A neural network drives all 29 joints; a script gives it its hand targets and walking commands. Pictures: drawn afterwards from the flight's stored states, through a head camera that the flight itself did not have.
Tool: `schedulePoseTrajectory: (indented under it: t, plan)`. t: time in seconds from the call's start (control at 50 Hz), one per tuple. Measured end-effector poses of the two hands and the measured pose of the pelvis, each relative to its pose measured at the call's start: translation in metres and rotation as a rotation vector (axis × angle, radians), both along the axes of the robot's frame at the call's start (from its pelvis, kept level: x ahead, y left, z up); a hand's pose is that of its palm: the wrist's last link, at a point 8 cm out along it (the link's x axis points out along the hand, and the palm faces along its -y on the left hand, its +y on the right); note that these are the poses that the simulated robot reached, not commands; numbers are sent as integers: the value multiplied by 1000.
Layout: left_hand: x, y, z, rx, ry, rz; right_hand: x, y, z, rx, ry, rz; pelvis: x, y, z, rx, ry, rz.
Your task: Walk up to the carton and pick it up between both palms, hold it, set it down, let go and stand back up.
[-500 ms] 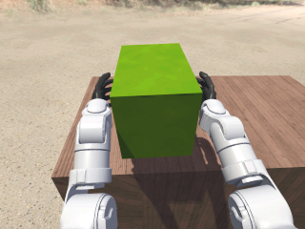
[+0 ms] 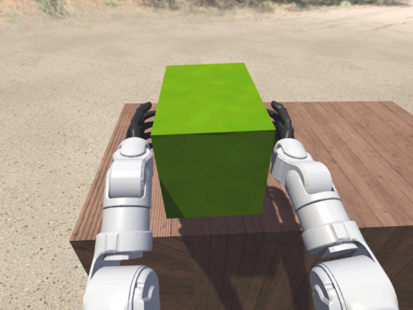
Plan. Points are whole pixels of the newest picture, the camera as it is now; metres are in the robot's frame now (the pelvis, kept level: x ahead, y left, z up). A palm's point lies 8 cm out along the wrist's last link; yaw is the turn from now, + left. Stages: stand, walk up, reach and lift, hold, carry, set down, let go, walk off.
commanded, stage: hold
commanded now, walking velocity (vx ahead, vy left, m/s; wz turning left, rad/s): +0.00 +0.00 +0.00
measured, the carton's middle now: (209, 132) +0.42 +0.00 +0.20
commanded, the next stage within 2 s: none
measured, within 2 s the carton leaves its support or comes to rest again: neither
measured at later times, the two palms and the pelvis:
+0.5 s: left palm (137, 141) +0.37 +0.13 +0.21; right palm (280, 142) +0.37 -0.13 +0.21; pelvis +0.00 +0.00 +0.00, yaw +0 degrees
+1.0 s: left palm (133, 142) +0.37 +0.14 +0.21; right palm (277, 141) +0.37 -0.12 +0.21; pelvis +0.00 +0.00 +0.00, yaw +0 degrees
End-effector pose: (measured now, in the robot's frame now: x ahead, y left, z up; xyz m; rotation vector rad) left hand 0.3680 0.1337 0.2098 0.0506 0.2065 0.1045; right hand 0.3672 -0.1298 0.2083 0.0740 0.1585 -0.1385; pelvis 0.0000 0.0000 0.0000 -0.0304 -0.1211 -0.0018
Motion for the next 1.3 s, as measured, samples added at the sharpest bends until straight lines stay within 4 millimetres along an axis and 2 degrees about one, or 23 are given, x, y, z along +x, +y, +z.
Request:
schedulePoseTrajectory:
  t: [0.16, 0.52, 1.06, 1.3]
  plan:
    - [-5, 3, 4, -7, -24, 11, -2, 3, 6, -3, -24, 10, -1, -1, 0, -1, -6, 1]
    - [1, 1, 3, 9, -5, 2, 1, 1, 0, -5, -6, 7, -1, 0, 0, 1, 4, 1]
    - [-3, 9, 2, 3, -8, 19, 2, 9, 1, 1, -10, 21, 0, 2, 0, -2, -5, 4]
    - [-3, 6, -2, -4, -3, 8, -2, 6, -2, 2, -4, 9, -1, 1, 0, -1, -4, 3]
